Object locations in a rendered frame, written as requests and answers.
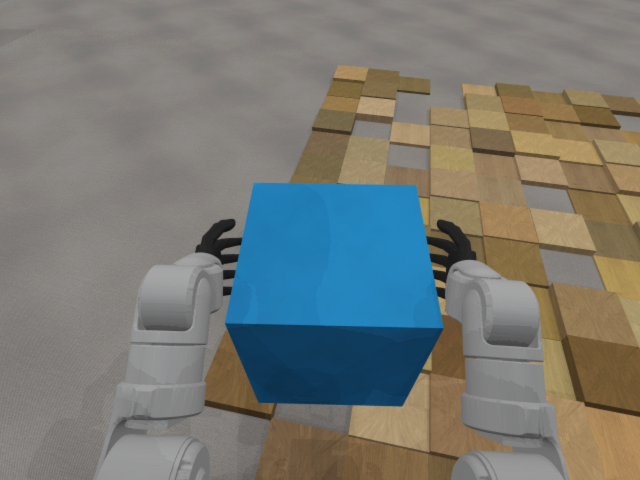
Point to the robot right hand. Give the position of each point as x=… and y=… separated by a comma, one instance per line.
x=458, y=250

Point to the left robot forearm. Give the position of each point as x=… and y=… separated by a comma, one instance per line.
x=163, y=383

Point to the left robot upper arm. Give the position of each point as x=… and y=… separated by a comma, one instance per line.
x=156, y=457

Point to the robot left hand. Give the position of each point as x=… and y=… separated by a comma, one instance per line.
x=211, y=245

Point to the right robot forearm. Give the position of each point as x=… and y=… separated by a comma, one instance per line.
x=505, y=398

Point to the carton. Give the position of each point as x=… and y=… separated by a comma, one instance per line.
x=334, y=300

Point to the right robot upper arm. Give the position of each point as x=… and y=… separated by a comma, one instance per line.
x=493, y=465

